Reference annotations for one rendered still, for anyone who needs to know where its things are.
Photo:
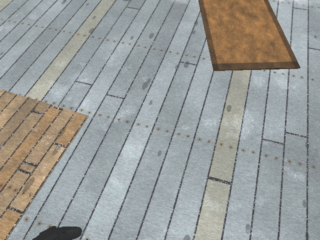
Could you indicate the left robot hand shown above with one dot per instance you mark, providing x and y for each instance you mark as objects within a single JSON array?
[{"x": 60, "y": 233}]

